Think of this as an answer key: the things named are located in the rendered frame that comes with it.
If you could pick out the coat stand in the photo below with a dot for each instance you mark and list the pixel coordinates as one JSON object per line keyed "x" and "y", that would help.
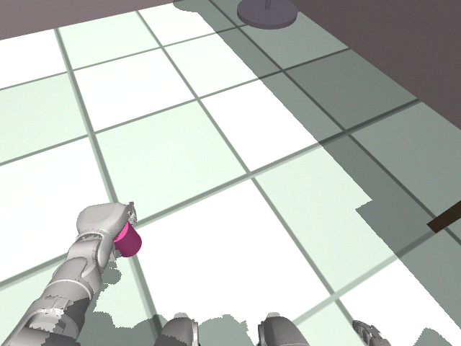
{"x": 267, "y": 14}

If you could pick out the can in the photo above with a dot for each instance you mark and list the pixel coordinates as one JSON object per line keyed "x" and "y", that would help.
{"x": 128, "y": 242}

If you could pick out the left robot arm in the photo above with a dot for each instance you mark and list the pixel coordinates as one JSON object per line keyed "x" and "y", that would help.
{"x": 57, "y": 317}

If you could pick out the left robot hand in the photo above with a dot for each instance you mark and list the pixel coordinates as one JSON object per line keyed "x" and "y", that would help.
{"x": 107, "y": 217}

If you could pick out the right robot hand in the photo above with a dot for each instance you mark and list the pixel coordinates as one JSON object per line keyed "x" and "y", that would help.
{"x": 370, "y": 334}

